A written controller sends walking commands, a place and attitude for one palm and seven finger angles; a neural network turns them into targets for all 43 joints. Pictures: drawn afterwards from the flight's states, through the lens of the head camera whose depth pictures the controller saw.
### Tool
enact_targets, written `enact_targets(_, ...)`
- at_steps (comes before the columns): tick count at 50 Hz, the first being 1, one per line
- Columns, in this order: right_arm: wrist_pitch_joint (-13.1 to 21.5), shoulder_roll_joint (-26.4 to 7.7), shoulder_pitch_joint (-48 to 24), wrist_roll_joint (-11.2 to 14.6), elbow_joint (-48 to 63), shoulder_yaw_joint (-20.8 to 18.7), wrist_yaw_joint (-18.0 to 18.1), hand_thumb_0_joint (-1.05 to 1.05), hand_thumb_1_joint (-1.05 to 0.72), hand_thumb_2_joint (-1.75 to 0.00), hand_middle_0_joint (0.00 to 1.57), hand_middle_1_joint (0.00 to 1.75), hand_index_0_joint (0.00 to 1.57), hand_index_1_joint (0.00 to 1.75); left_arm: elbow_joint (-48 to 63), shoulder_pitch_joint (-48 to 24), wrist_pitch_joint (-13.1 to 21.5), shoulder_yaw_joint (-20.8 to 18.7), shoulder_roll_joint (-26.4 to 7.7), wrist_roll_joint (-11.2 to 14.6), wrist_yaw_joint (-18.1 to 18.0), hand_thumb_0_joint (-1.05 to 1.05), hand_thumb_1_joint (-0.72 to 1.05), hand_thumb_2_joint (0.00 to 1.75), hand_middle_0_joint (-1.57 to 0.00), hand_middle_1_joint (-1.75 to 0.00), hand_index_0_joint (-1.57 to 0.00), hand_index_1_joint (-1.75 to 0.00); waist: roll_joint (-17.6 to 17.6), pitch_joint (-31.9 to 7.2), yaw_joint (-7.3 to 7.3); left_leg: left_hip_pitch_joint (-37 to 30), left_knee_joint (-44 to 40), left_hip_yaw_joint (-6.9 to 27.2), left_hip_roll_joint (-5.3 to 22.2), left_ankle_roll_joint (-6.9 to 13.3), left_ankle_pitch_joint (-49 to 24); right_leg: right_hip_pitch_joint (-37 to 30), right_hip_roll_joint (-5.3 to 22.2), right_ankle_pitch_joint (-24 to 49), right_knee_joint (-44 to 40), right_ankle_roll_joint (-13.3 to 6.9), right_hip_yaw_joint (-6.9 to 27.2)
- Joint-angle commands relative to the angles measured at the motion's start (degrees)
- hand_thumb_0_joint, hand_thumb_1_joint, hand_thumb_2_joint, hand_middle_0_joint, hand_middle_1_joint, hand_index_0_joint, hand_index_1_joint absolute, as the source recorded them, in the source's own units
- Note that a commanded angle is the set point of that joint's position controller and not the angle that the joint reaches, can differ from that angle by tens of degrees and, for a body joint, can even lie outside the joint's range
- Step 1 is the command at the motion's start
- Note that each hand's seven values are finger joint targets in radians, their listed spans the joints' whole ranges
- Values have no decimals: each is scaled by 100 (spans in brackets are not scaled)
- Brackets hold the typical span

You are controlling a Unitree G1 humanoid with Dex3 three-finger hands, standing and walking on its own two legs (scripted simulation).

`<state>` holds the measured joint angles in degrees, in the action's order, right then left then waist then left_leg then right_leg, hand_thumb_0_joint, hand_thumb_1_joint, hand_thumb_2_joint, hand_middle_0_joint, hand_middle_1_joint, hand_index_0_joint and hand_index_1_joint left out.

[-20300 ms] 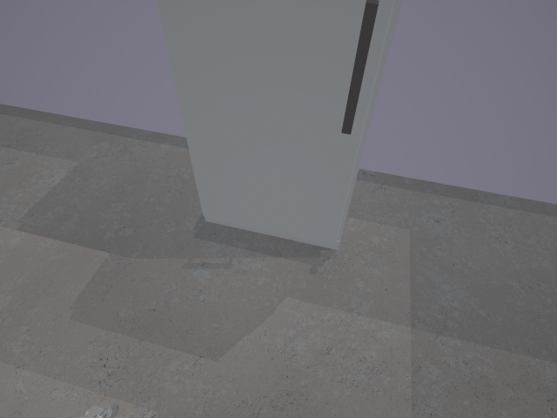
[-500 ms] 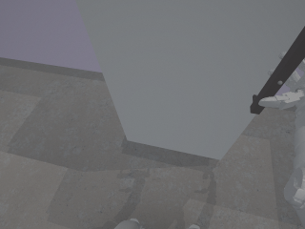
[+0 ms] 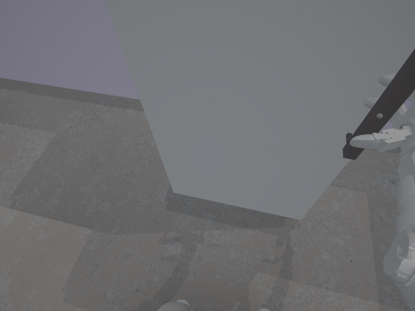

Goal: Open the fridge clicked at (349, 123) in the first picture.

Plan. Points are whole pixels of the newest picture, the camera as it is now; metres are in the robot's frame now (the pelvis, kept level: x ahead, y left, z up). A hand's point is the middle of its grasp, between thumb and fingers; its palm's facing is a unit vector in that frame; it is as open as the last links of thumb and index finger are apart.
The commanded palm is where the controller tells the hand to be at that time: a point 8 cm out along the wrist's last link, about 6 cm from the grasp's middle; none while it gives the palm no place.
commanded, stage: slide the fingers in behind the handle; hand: right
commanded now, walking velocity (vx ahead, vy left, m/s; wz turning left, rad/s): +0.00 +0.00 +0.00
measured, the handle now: (385, 96) +0.53 -0.25 +0.12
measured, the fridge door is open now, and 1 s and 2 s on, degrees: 0 0 0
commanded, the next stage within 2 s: grip the handle and tug to test in 0.24 s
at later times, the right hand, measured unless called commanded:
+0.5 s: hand (375, 117) +0.48 -0.22 +0.11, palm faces +0.07 +1.00 +0.02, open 13.5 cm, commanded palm +0.45 -0.28 +0.12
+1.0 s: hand (381, 117) +0.48 -0.23 +0.12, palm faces +0.08 +1.00 +0.01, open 6.6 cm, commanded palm +0.45 -0.28 +0.12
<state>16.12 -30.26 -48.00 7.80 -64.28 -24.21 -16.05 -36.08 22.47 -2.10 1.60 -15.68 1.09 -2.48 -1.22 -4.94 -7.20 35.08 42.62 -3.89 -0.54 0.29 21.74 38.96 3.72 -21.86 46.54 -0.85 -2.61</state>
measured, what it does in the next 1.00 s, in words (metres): stands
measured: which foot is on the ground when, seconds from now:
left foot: down 0.00-1.00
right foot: down 0.00-1.00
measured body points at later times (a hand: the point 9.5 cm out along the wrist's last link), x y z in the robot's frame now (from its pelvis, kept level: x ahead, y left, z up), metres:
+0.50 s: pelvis +0.00 -0.01 +0.00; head +0.08 -0.02 +0.44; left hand +0.04 +0.26 -0.11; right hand +0.47 -0.28 +0.11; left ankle -0.02 +0.12 -0.71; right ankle +0.00 -0.11 -0.71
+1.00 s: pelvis +0.00 -0.01 +0.00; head +0.08 -0.02 +0.44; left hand +0.02 +0.26 -0.11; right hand +0.47 -0.29 +0.12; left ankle -0.02 +0.12 -0.71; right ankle +0.00 -0.11 -0.71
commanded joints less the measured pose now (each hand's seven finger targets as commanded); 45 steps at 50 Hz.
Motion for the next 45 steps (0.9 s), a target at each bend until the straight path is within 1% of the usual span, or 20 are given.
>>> enact_targets(1, 379, -1432, -2468, 76, 1377, -15, -5, 0, 50, -30, 30, 120, 30, 120, 389, 657, 112, -361, -951, 5, -73, 0, 90, 90, -20, -30, -20, -30, -527, -2256, -25, -596, -352, 208, -206, 18, -2315, -1798, -221, 2232, -357, -146, 324)
enact_targets(2, 383, -1608, -2365, 78, 1344, -155, 15, 0, 50, -30, 30, 120, 30, 120, 390, 658, 95, -358, -973, 15, -80, 0, 90, 90, -20, -30, -20, -30, -523, -2241, 29, -607, -340, 203, -209, 36, -2284, -1781, -209, 2238, -367, -130, 345)
enact_targets(5, 398, -1552, -2430, 156, 1332, -164, 1, 0, 50, -30, 30, 120, 30, 120, 393, 657, 89, -359, -975, 9, -88, 0, 90, 90, -20, -30, -20, -30, -251, -2186, -24, -709, -348, 215, -219, 28, -2366, -1686, -220, 2225, -347, -158, 329)
enact_targets(7, 401, -1654, -2541, 126, 1390, -184, 1, 0, 50, -30, 30, 120, 30, 120, 391, 638, 78, -354, -981, 19, -97, 0, 90, 90, -20, -30, -20, -30, -398, -2242, -23, -721, -332, 227, -197, 23, -2388, -1704, -220, 2237, -376, -142, 339)
enact_targets(9, 430, -1390, -2585, 106, 1560, 17, -7, 0, 50, -30, 30, 120, 30, 120, 407, 604, 91, -356, -946, 10, -82, 0, 90, 90, -20, -30, -20, -30, -754, -2332, -24, -508, -312, 192, -205, 45, -2327, -1994, -207, 2408, -350, -109, 370)
enact_targets(11, 462, -1480, -2564, 85, 1584, -63, 21, 0, 50, -30, 30, 120, 30, 120, 369, 637, 81, -367, -960, -3, -75, 0, 90, 90, -20, -30, -20, -30, -692, -2408, -5, -461, -277, 167, -223, 54, -2338, -2073, -179, 2588, -310, -94, 426)
enact_targets(12, 448, -1273, -2563, 122, 1565, 82, 12, 0, 50, -30, 30, 120, 30, 120, 363, 629, 88, -372, -943, 3, -61, 0, 90, 90, -20, -30, -20, -30, -605, -2396, -67, -448, -305, 163, -239, 40, -2326, -2119, -183, 2546, -313, -101, 421)
enact_targets(13, 431, -1393, -2416, 145, 1459, -72, 15, 0, 50, -30, 30, 120, 30, 120, 355, 630, 86, -383, -961, 1, -71, 0, 90, 90, -20, -30, -20, -30, -494, -2300, -2, -476, -300, 140, -234, 51, -2299, -2028, -168, 2521, -331, -88, 431)
enact_targets(17, 370, -1182, -2347, 166, 1681, 66, 43, 0, 50, -30, 30, 120, 30, 120, 368, 584, 85, -389, -946, 1, -41, 0, 90, 90, -20, -30, -20, -30, -771, -2429, 35, -392, -290, 110, -232, 62, -2290, -2254, -154, 2754, -339, -53, 458)
enact_targets(20, 264, -1071, -2326, 152, 1396, 122, 130, 0, 36, -36, 32, 122, 32, 122, 344, 627, 67, -374, -951, -11, -49, 0, 90, 90, -20, -30, -20, -30, -292, -2007, -48, -312, -341, 64, -247, 55, -2117, -1978, -151, 2503, -388, -90, 483)
enact_targets(22, 214, -1150, -2444, 105, 1268, 88, 184, 0, 27, -40, 32, 123, 32, 123, 357, 601, 73, -367, -963, -1, -50, 0, 90, 90, -20, -30, -20, -30, -289, -1901, -52, -339, -362, 91, -225, 41, -1966, -1793, -179, 2138, -447, -89, 449)
enact_targets(25, 301, -1557, -2575, 30, 1291, -170, 260, 0, 13, -46, 34, 125, 34, 125, 361, 639, 78, -350, -995, -26, -81, 0, 90, 90, -20, -30, -20, -30, -237, -2054, -29, -514, -339, 157, -207, 50, -2005, -1662, -204, 2059, -411, -121, 418)
enact_targets(26, 359, -1741, -2670, -16, 1366, -271, 273, 0, 8, -48, 35, 126, 35, 126, 369, 641, 86, -339, -985, -30, -83, 0, 90, 90, -20, -30, -20, -30, -402, -2210, 12, -575, -299, 182, -194, 46, -2081, -1683, -207, 2126, -408, -105, 425)
enact_targets(28, 502, -1612, -2718, -40, 1549, -179, 260, 0, -1, -52, 35, 127, 35, 127, 378, 638, 116, -346, -951, -39, -68, 0, 90, 90, -20, -30, -20, -30, -580, -2449, 17, -512, -254, 166, -206, 56, -2122, -1943, -194, 2325, -370, -72, 456)
enact_targets(31, 593, -1578, -2571, 33, 1476, -180, 159, 0, -15, -58, 37, 129, 37, 129, 355, 636, 127, -352, -960, -32, -61, 0, 90, 90, -20, -30, -20, -30, -528, -2489, 2, -559, -277, 193, -231, 44, -2202, -1954, -181, 2341, -322, -83, 413)
enact_targets(35, 445, -1393, -2303, 122, 1357, -40, -39, 0, -34, -66, 39, 132, 39, 132, 387, 635, 101, -351, -970, -3, -76, 0, 90, 90, -20, -30, -20, -30, -571, -2336, 22, -568, -311, 151, -234, 74, -2193, -1903, -186, 2342, -363, -94, 402)
enact_targets(36, 384, -1281, -2418, 135, 1339, 77, -68, 0, -39, -68, 40, 133, 40, 133, 366, 594, 98, -352, -962, 14, -81, 0, 90, 90, -20, -30, -20, -30, -643, -2212, -50, -456, -346, 156, -226, 49, -2170, -1886, -182, 2265, -370, -98, 373)
enact_targets(37, 300, -1408, -2290, 131, 1125, -34, -69, 0, -43, -70, 40, 133, 40, 133, 342, 643, 83, -351, -987, 6, -89, 0, 90, 90, -20, -30, -20, -30, -436, -2048, -13, -449, -358, 120, -233, 54, -2049, -1738, -177, 2129, -408, -98, 411)
enact_targets(40, 268, -1434, -2505, 165, 1179, -31, -53, 0, -57, -76, 42, 135, 42, 135, 358, 652, 85, -348, -1001, 6, -109, 0, 90, 90, -20, -30, -20, -30, -300, -1913, -75, -475, -419, 151, -227, 53, -1937, -1615, -200, 1937, -431, -136, 407)
enact_targets(45, 501, -1470, -2608, 124, 1531, -58, 33, 0, -81, -86, 44, 139, 44, 139, 340, 686, 133, -371, -981, -21, -89, 0, 90, 90, -20, -30, -20, -30, -587, -2314, -28, -407, -335, 157, -237, 72, -1953, -1959, -185, 2163, -369, -102, 455)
